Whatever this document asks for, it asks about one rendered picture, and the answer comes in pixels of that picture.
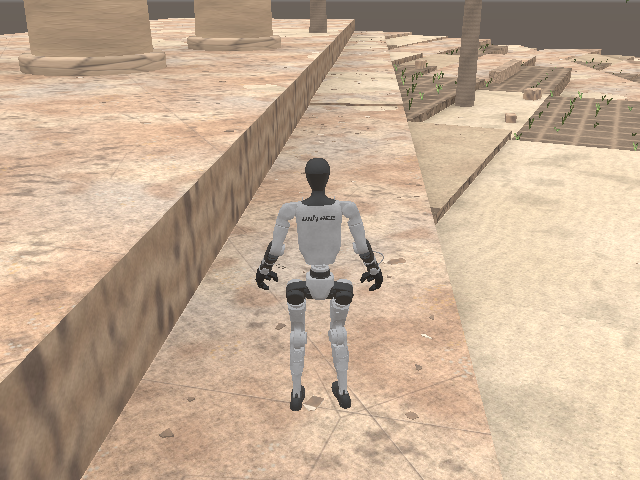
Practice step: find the left robot upper arm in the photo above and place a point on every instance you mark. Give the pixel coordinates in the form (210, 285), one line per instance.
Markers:
(286, 212)

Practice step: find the robot right shin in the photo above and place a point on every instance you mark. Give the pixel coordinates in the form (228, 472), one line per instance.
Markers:
(340, 356)

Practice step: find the robot left hand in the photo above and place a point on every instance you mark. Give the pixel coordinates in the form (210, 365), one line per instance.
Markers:
(260, 278)

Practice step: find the robot left forearm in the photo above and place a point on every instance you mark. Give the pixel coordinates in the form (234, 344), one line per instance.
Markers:
(268, 261)

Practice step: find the right robot upper arm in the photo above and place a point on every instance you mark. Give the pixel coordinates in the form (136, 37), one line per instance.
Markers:
(350, 210)

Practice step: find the robot right hand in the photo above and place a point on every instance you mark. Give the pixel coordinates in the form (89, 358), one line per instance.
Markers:
(378, 279)

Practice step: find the left robot thigh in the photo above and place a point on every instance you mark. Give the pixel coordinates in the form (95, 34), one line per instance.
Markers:
(296, 301)

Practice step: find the robot right forearm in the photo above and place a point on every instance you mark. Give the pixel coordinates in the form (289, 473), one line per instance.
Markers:
(369, 260)

